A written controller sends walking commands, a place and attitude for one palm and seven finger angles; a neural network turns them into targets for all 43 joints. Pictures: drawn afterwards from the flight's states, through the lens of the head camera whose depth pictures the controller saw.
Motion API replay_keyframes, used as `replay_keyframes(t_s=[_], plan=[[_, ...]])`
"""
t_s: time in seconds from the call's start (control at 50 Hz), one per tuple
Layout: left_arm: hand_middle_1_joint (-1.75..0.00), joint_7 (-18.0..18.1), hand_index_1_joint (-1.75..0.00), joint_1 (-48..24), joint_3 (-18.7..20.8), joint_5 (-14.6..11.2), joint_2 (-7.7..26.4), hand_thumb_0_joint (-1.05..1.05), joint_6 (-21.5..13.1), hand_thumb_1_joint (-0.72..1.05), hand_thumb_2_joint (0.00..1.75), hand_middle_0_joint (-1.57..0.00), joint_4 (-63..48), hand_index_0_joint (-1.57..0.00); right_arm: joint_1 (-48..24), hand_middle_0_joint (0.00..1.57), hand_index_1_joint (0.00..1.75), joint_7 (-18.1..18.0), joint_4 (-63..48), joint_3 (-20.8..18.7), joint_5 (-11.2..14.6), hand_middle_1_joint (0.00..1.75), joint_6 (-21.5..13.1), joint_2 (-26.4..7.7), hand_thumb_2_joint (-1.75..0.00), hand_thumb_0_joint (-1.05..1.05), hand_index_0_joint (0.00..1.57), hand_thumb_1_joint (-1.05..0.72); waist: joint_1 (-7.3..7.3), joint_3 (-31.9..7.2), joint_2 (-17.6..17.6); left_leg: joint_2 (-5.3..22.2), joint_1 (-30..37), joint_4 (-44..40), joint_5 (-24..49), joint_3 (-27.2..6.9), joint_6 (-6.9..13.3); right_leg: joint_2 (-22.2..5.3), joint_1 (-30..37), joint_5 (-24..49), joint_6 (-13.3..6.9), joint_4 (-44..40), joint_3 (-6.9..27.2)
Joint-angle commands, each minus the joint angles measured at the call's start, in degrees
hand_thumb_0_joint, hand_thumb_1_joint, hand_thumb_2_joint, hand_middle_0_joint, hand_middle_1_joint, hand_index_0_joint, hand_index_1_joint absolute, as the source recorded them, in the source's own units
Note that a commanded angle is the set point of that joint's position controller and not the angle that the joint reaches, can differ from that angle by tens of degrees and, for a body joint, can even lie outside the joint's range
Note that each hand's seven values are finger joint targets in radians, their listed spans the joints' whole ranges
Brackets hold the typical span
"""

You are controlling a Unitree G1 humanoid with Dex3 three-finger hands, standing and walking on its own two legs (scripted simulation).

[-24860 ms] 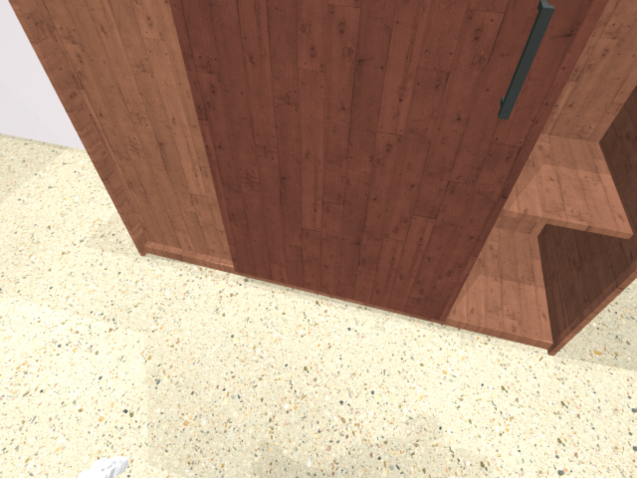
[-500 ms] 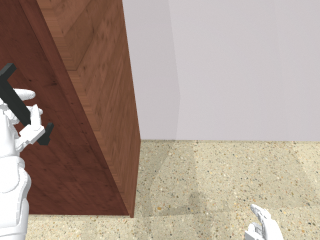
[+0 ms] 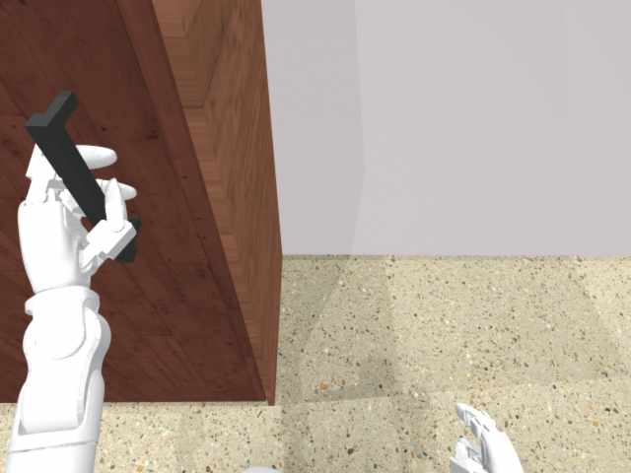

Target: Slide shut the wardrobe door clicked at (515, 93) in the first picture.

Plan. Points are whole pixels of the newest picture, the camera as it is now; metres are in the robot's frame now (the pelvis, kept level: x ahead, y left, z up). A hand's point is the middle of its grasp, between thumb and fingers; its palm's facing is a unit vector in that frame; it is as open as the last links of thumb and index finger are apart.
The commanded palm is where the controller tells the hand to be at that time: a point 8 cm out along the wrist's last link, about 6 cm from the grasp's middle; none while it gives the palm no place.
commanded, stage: stop walking and hold the door there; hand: left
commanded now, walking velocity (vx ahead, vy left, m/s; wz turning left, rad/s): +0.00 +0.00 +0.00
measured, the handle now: (99, 188) +0.34 +0.27 +0.19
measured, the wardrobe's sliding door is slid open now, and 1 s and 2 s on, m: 0.00 0.00 0.00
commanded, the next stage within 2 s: loosen the grip on the handle in 0.84 s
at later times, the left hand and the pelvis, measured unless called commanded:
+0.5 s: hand (121, 223) +0.30 +0.23 +0.18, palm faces +0.40 -0.91 -0.13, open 5.6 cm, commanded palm +0.26 +0.26 +0.17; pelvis +0.02 +0.01 +0.01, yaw -1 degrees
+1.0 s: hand (110, 218) +0.31 +0.25 +0.18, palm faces +0.39 -0.87 -0.29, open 6.0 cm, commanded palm +0.25 +0.27 +0.18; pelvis +0.01 +0.00 +0.01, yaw +0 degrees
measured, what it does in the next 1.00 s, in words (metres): steps on the spot: left foot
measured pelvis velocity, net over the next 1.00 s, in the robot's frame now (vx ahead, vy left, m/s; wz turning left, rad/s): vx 0.01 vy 0.00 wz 0.00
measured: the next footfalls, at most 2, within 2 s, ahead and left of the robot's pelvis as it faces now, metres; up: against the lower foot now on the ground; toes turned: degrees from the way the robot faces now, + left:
left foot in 0.02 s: +0.08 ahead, +0.10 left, +0.00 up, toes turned -1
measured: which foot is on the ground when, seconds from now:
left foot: up 0.00-0.00, down 0.02-1.00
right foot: down 0.00-1.00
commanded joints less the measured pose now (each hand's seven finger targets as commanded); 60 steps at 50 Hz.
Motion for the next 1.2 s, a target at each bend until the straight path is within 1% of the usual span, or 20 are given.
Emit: replay_keyframes(t_s=[0.0,0.02,0.04,0.06,0.12,0.18,0.26,0.36,0.52,0.9,0.92,0.94,0.96,0.98,1.0,1.02,1.06,1.08,1.14,1.18], plan=[[-1.40,-1.1,-1.40,-13.4,0.0,2.3,11.1,0.00,-5.7,0.90,0.90,-0.45,-18.2,-0.45,-6.5,0.20,0.30,-1.9,-10.5,-3.7,0.0,0.30,-2.9,-7.7,-0.90,0.00,0.20,-0.90,-2.47,-17.2,16.3,15.2,16.1,-14.4,23.9,-15.3,5.6,0.6,-4.5,-1.0,-1.0,5.8,2.6],[-1.40,-1.9,-1.40,-10.0,-1.0,2.4,9.7,0.00,-5.1,0.90,0.90,-0.45,-13.0,-0.45,-6.2,0.20,0.30,-1.7,-9.8,-3.2,0.3,0.30,-2.6,-6.9,-0.90,0.00,0.20,-0.90,-3.09,-15.3,13.3,17.0,10.9,-19.0,8.9,-17.2,6.1,1.0,-3.3,-10.2,-1.0,7.5,3.7],[-1.40,-2.2,-1.40,-11.0,-3.6,2.3,6.9,0.00,-4.9,0.90,0.90,-0.45,-13.6,-0.45,-7.2,0.20,0.30,-2.0,-10.1,-2.6,-0.3,0.30,-3.0,-6.1,-0.90,0.00,0.20,-0.90,-3.30,-10.7,11.8,16.9,6.2,-22.4,2.7,-20.5,5.9,1.5,-3.3,-10.0,-0.7,6.5,4.6],[-1.40,-2.0,-1.40,-10.7,-2.7,2.3,8.0,0.00,-5.0,0.90,0.90,-0.45,-13.9,-0.45,-8.0,0.20,0.30,-2.3,-10.1,-2.4,-0.5,0.30,-3.4,-6.3,-0.90,0.00,0.20,-0.90,-2.91,-8.6,10.0,16.7,5.8,-21.9,4.2,-18.9,5.9,1.0,-2.6,-6.1,-0.7,3.1,4.9],[-1.40,-1.8,-1.40,-8.4,-2.5,2.8,8.3,0.00,-5.3,0.90,0.90,-0.45,-13.9,-0.45,-6.6,0.20,0.30,-2.3,-9.7,-2.5,-0.4,0.30,-4.3,-6.7,-0.90,0.00,0.20,-0.90,-2.72,-12.3,3.4,11.9,8.3,-15.5,14.5,-9.8,2.8,0.9,4.8,5.8,-1.0,-7.9,4.7],[-1.40,-2.1,-1.40,-9.8,-6.5,3.2,4.7,0.00,-5.6,0.90,0.90,-0.45,-13.5,-0.45,-6.1,0.20,0.30,-2.2,-9.7,-2.7,-0.3,0.30,-4.6,-6.4,-0.90,0.00,0.20,-0.90,-3.04,-12.4,5.2,10.3,7.1,-17.2,4.8,-7.1,1.7,0.2,4.9,5.0,-1.5,-8.5,6.4],[-1.40,-1.7,-1.40,-7.6,-3.9,3.1,6.9,0.00,-5.9,0.90,0.90,-0.45,-12.6,-0.45,-5.7,0.20,0.30,-2.4,-9.5,-2.7,-0.3,0.30,-4.5,-6.6,-0.90,0.00,0.20,-0.90,-2.72,-14.5,4.2,10.2,9.6,-15.7,13.5,-6.5,1.7,0.0,5.6,10.9,-1.6,-9.1,6.3],[-1.40,-2.0,-1.40,-6.3,-4.8,2.8,6.2,0.00,-5.9,0.90,0.90,-0.45,-13.6,-0.45,-6.0,0.20,0.30,-2.3,-9.7,-2.6,-0.3,0.30,-4.2,-6.2,-0.90,0.00,0.20,-0.90,-2.81,-16.1,4.7,10.4,13.5,-13.4,23.4,-4.8,1.3,-0.2,5.1,15.4,-1.5,-8.9,6.1],[-1.40,-2.0,-1.40,-2.9,-1.9,2.1,8.2,0.00,-5.0,0.90,0.90,-0.45,-10.7,-0.45,-6.0,0.20,0.30,-2.7,-9.9,-2.7,-0.1,0.30,-3.0,-6.3,-0.90,0.00,0.20,-0.90,-3.06,-13.8,1.9,9.6,11.5,-13.4,20.4,-3.9,1.3,-0.8,5.1,16.1,-1.7,-10.7,7.2],[-1.40,-1.9,-1.40,-1.0,2.7,1.6,11.3,0.00,-5.3,0.90,0.90,-0.45,-6.4,-0.45,-5.3,0.20,0.30,-3.0,-10.1,-3.4,0.4,0.30,-2.6,-7.1,-0.90,0.00,0.20,-0.90,-2.71,-12.4,1.7,9.0,9.4,-13.8,15.5,-3.4,1.8,-1.1,4.5,12.2,-1.9,-12.0,8.3],[-1.40,-0.7,-1.40,-55.8,22.3,4.1,51.2,0.00,-12.8,0.90,0.90,-0.45,-28.7,-0.45,3.0,0.20,0.30,-3.3,-18.4,5.3,3.9,0.30,-3.2,-5.3,-0.90,0.00,0.20,-0.90,-2.95,-3.8,10.3,5.2,-2.9,-17.6,7.8,-2.9,0.4,2.6,2.2,-2.6,-0.7,-8.8,4.6],[-1.40,-3.0,-1.40,-31.7,14.4,10.7,20.6,0.00,-4.2,0.78,0.84,-0.45,11.6,-0.45,-1.2,0.20,0.30,-2.0,-6.9,-5.4,-5.1,0.30,-7.1,-4.0,-0.90,0.00,0.20,-0.90,-0.18,-16.5,2.5,5.9,14.7,-16.2,28.1,1.3,-1.2,6.1,3.0,11.2,-4.0,-4.3,-0.5],[-1.40,-4.1,-1.40,-20.8,5.5,2.0,7.5,0.00,-3.3,0.66,0.78,-0.45,1.3,-0.45,0.7,0.20,0.30,-0.2,-8.0,-5.0,-3.0,0.30,-8.3,-7.6,-0.90,0.00,0.20,-0.90,-2.34,-21.8,2.7,5.3,20.8,-13.9,35.4,-1.1,-4.2,7.2,1.4,10.6,-2.8,-5.9,-1.5],[-1.40,-5.5,-1.40,-18.8,6.3,-1.0,7.1,0.00,-3.7,0.54,0.73,-0.45,-3.7,-0.45,-0.7,0.20,0.30,-0.1,-7.5,-5.0,-1.9,0.30,-9.2,-8.4,-0.90,0.00,0.20,-0.90,-0.67,-25.1,3.0,5.1,23.2,-13.0,32.5,-0.3,-3.7,7.2,2.3,11.1,-2.4,-6.6,-0.9],[-1.40,-5.8,-1.40,-17.3,7.7,-2.3,9.6,0.00,-3.3,0.42,0.67,-0.45,-3.7,-0.45,-2.5,0.20,0.30,-0.6,-6.1,-4.8,-1.8,0.30,-9.3,-9.0,-0.90,0.00,0.20,-0.90,-0.03,-23.7,4.7,3.9,20.4,-13.0,24.4,0.5,-2.6,6.8,3.1,10.8,-2.5,-6.9,-0.8],[-1.40,-5.6,-1.40,-14.5,6.6,-1.8,8.5,0.00,-2.5,0.30,0.61,-0.45,-1.2,-0.45,-3.2,0.20,0.30,-0.7,-5.7,-3.9,-1.9,0.30,-9.2,-8.5,-0.90,0.00,0.20,-0.90,-0.61,-18.7,5.6,3.4,16.3,-13.5,17.7,0.7,-1.9,6.5,2.7,9.3,-2.5,-7.7,-1.0],[-1.40,-4.0,-1.40,-18.1,1.8,1.9,7.6,0.00,-2.4,0.05,0.49,-0.45,-2.7,-0.45,-5.9,0.20,0.30,-0.8,-6.2,-3.1,-1.7,0.30,-9.8,-8.6,-0.90,0.00,0.20,-0.90,-1.58,-12.1,6.9,2.6,9.6,-14.6,5.6,0.2,-0.9,5.5,-0.1,2.8,-2.4,-7.3,-0.4],[-1.40,-3.0,-1.40,-16.8,2.7,3.8,9.8,0.00,-2.3,-0.07,0.43,-0.45,-1.7,-0.45,-5.9,0.20,0.30,-1.0,-6.0,-3.2,-1.9,0.30,-9.9,-8.7,-0.90,0.00,0.20,-0.90,-1.51,-10.3,7.1,2.5,8.2,-15.0,2.1,0.0,-0.5,5.2,-0.9,0.5,-2.5,-7.4,0.0],[-1.38,-1.6,-1.38,-16.8,3.5,6.1,12.6,0.00,-2.2,-0.43,0.26,-0.44,-2.7,-0.44,-6.4,0.20,0.30,-1.7,-6.9,-3.2,-2.6,0.30,-9.7,-9.0,-0.90,0.00,0.20,-0.90,-1.32,-10.3,3.0,2.3,6.0,-14.2,0.6,0.7,0.3,4.7,-0.8,-3.2,-2.3,-8.2,1.0],[-1.35,-2.4,-1.35,-15.7,1.0,4.9,9.6,0.00,-2.7,-0.55,0.20,-0.41,-3.7,-0.41,-6.8,0.20,0.30,-2.1,-7.2,-3.2,-2.4,0.30,-9.9,-8.4,-0.90,0.00,0.20,-0.90,-1.35,-10.2,0.3,2.2,6.5,-12.8,0.0,1.3,0.8,4.5,-1.8,-5.8,-1.9,-8.9,1.5]])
